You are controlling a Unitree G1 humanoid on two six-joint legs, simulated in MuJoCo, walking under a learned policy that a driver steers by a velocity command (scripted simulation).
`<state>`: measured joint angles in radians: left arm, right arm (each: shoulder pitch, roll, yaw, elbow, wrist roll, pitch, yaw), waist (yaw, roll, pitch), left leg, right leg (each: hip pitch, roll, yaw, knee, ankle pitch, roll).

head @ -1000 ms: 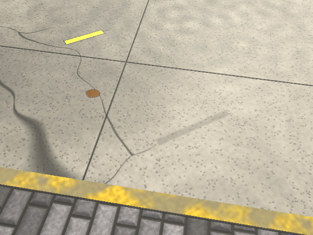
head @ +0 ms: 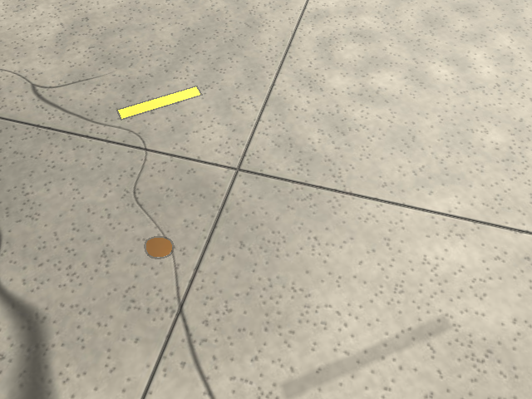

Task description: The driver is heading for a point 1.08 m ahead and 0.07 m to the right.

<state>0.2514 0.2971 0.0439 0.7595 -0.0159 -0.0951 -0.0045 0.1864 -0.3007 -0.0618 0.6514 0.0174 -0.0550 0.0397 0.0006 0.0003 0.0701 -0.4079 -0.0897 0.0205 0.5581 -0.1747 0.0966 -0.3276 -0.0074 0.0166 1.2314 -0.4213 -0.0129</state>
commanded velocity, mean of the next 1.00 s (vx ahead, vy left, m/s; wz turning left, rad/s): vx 0.50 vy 0.00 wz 0.09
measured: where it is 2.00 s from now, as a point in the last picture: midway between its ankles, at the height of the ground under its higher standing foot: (288, 232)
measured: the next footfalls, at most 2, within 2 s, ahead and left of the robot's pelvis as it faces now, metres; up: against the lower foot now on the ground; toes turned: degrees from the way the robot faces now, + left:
right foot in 0.36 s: +0.40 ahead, -0.13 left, +0.00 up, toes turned +10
left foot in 0.88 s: +0.63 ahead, +0.15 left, +0.00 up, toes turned +4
